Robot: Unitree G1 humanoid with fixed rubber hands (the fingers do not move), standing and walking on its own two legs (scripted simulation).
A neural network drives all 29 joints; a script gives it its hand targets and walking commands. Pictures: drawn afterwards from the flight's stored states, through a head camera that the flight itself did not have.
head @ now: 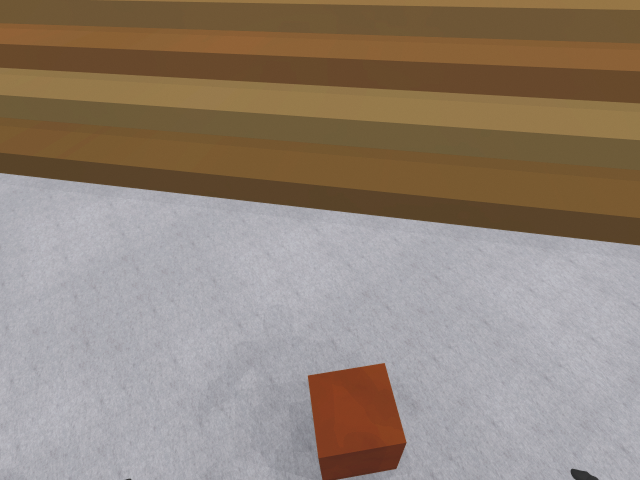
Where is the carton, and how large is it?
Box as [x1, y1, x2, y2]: [308, 363, 406, 479]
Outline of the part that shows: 384,363 308,375 318,458 322,479 337,479 396,468 406,442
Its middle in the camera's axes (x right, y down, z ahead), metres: +0.09 +0.51 +1.07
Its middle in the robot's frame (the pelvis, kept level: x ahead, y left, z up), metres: +0.40 -0.02 -0.66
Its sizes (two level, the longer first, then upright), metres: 0.210 0.200 0.250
